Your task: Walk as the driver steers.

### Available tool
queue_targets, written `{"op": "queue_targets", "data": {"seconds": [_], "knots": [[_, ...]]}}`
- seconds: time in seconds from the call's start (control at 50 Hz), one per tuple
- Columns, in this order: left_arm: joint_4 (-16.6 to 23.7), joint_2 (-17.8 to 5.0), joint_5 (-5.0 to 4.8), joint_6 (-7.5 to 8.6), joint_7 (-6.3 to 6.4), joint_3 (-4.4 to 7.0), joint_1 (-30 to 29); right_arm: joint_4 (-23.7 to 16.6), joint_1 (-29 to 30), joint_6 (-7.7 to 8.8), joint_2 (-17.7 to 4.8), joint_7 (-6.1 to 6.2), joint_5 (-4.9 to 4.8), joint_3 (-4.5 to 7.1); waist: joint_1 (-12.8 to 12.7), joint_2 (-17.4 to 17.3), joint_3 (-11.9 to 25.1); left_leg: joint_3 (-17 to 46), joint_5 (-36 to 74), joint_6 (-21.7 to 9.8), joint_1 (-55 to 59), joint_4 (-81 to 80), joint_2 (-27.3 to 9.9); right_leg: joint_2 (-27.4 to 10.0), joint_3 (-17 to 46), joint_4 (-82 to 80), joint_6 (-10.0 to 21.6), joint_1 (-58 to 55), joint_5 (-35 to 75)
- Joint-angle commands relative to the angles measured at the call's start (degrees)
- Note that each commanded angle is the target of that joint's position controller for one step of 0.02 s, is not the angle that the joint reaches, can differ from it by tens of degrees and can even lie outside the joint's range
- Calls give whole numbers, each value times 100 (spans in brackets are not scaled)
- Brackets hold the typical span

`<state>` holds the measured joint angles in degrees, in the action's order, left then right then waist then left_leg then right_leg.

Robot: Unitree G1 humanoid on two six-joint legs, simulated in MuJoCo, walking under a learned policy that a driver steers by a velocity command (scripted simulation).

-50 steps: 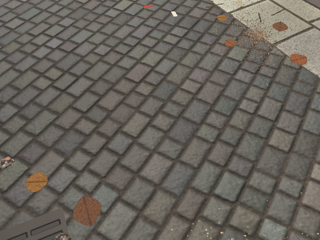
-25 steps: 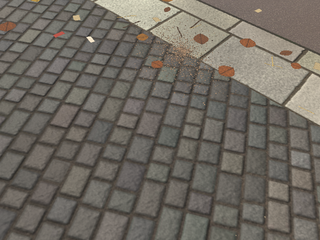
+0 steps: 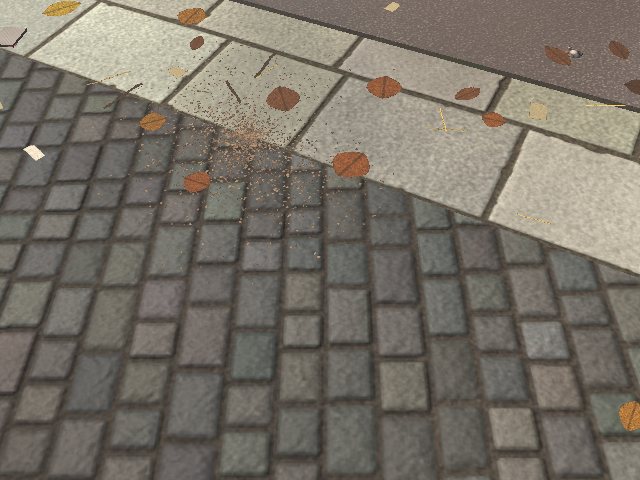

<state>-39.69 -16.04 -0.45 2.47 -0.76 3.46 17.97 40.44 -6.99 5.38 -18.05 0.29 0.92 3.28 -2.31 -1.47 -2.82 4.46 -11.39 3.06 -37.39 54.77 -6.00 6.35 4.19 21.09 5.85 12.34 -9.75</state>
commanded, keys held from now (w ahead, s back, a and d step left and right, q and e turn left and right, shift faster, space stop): w+e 0.66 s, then w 0.34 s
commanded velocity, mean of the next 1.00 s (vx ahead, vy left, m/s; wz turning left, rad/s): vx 0.50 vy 0.00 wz -0.50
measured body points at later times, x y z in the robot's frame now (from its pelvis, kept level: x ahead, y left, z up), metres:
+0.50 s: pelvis +0.27 +0.04 +0.00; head +0.30 +0.04 +0.45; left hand +0.51 +0.26 -0.10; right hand +0.25 -0.25 -0.11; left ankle +0.29 +0.15 -0.75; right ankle +0.30 -0.12 -0.67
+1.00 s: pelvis +0.51 -0.11 +0.00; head +0.53 -0.14 +0.45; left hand +0.72 +0.08 -0.10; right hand +0.50 -0.43 -0.11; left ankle +0.66 +0.01 -0.67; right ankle +0.47 -0.18 -0.75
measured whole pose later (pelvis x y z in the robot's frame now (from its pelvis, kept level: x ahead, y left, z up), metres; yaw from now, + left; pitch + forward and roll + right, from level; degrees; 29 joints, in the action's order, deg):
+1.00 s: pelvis +0.51 -0.11 +0.00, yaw -30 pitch +1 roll +0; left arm -40.9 -15.2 0.0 3.4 -1.3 3.1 17.6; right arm 45.0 -9.4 4.3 -18.3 -0.5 -0.4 2.8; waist -1.6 -2.3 -2.4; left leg 1.9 -12.5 1.9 -36.0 58.7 -8.1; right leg 4.5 -0.6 18.9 4.9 10.1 -9.7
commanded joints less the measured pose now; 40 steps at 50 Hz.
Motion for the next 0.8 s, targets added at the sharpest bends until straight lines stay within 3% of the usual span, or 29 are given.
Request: {"op": "queue_targets", "data": {"seconds": [0.02,0.08,0.14,0.18,0.22,0.24,0.26,0.28,0.3,0.32,0.34,0.38,0.42,0.48,0.58,0.66,0.7,0.72,0.74,0.76,0.78,0.8], "knots": [[373,-999,-46,94,122,281,-186,-369,275,30,-277,-10,12,50,71,472,285,-105,1123,131,302,-1138,211,-1181,1069,-806,846,194,1069],[229,-1059,-86,50,161,305,104,-503,851,89,-239,-97,-75,10,-160,565,201,-127,1737,112,746,-2072,473,-1159,1189,-731,686,262,540],[110,-1001,-118,2,181,302,311,-582,1024,154,-425,-172,-129,68,-179,632,194,65,1526,-8,865,-2553,547,-1342,1657,-321,616,-204,297],[94,-999,-103,-34,199,316,283,-562,870,198,-553,-193,-142,128,-54,791,221,104,1011,-153,1102,-2682,567,-1452,1973,12,531,-464,403],[133,-838,-83,-65,188,270,167,-378,121,244,-705,-146,-120,242,356,863,513,-61,818,-416,2196,-3013,578,-1203,1953,666,320,-381,800],[214,-522,-30,-48,159,150,143,-304,-610,270,-936,-99,-18,324,702,534,1203,485,668,-747,3544,-2869,-88,-885,1604,1930,120,105,530],[351,-171,-141,-6,164,38,815,-167,-1326,207,-1433,-71,83,455,608,-952,2121,2733,-464,-1623,5693,-3123,-1414,-53,738,3903,-350,2016,-1248],[363,-525,-191,19,180,54,924,-86,-1427,154,-1120,-124,-75,399,596,-1552,2100,4165,-1860,-1824,5836,-3649,-1864,-295,650,4938,-451,3037,-2426],[329,-974,-194,-3,178,177,466,-165,-1140,121,-698,-107,-113,281,710,-881,1285,3486,-2190,-1580,5147,-3808,-1639,-578,687,5320,-497,3338,-1947],[394,-1023,-134,-39,183,201,71,-207,-865,69,-547,-82,-73,225,676,-471,804,2664,-1602,-1385,4475,-3845,-1407,-772,448,5337,-531,3258,-1529],[470,-958,-73,-46,167,212,-162,-167,-651,42,-421,-73,-49,178,578,-331,411,2051,-922,-1336,3853,-3987,-1173,-927,395,5079,-552,3149,-1228],[494,-748,-109,-101,110,213,-141,-100,-485,63,-302,-50,-11,132,372,-543,207,1230,-215,-1239,3208,-4272,-875,-1175,309,4724,-547,2719,-909],[545,-530,-122,-159,85,170,-189,-4,-497,111,-364,-53,-56,164,333,-509,147,735,225,-1333,3036,-4495,-854,-1250,197,4481,-587,2712,-743],[668,-432,-82,-170,64,130,-472,140,-566,130,-583,-45,-51,239,354,-294,109,188,887,-1444,3186,-4647,-936,-1319,184,3855,-675,2965,-145],[822,-286,-83,-69,-108,49,-1255,322,-715,36,-776,-14,-95,265,635,-166,-58,-841,1467,-1223,3402,-4634,-754,-1212,-255,2297,-593,2629,1121],[1065,-319,-109,-69,-239,48,-1761,499,-1004,-92,-983,-17,-205,324,726,-172,-237,-1155,1966,-1100,3996,-4430,-970,-1087,-546,1621,-370,2548,786],[1122,-434,-64,-77,-253,112,-1659,563,-1077,-157,-1124,-8,-277,358,528,-284,-60,-1289,3616,-1040,4202,-3892,-1037,-782,-765,1442,-140,2008,162],[1068,-575,-34,-92,-239,191,-1323,581,-1075,-190,-1212,6,-305,377,276,-376,197,-1376,4566,-994,4245,-3316,-1025,-565,-891,1370,4,1450,-104],[853,-798,-33,-109,-201,330,-524,593,-1013,-222,-1195,19,-318,352,-221,-293,630,-1550,4974,-872,3974,-2337,-890,-338,-972,1018,198,298,158],[565,-1112,-49,-150,-102,493,447,578,-1064,-198,-988,38,-239,252,-673,-69,1127,-1629,4099,-681,2925,-1029,-689,-472,-566,940,392,-1384,464],[471,-1788,-66,-145,-11,587,727,285,-1518,-105,-239,-34,20,-10,-253,1433,1716,-1583,-604,-303,376,1219,158,-2095,2225,844,1230,-3540,92],[615,-1542,-65,-63,-41,478,854,347,-1442,67,-441,-95,-107,-28,-404,1184,2761,-283,-2344,-267,-229,2244,626,-2843,4272,-89,1788,-3831,-525]]}}
Keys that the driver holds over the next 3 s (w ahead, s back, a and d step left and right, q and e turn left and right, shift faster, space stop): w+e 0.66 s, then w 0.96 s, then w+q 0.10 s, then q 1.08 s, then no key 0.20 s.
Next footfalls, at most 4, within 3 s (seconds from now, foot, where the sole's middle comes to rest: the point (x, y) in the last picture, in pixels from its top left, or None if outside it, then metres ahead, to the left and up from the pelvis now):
0.24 left None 0.33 0.14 -0.78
0.76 right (459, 457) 0.51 -0.20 -0.78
1.28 left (420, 298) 0.89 -0.15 -0.78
1.80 right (557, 252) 1.03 -0.50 -0.78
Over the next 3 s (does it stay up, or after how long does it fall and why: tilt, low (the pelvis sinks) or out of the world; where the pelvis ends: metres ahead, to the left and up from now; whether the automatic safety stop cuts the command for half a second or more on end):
stays up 1.06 -0.38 0.00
